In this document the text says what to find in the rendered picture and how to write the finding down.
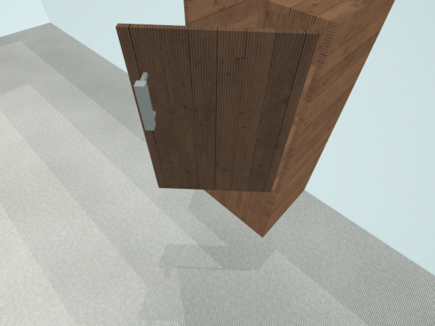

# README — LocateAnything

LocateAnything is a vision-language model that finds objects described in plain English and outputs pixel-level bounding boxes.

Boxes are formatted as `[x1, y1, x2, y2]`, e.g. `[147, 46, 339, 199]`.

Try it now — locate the handle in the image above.
[134, 72, 156, 130]

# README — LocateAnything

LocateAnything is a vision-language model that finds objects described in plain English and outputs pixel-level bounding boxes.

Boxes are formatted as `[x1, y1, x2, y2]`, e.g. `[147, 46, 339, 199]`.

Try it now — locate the cupboard door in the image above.
[116, 23, 320, 192]

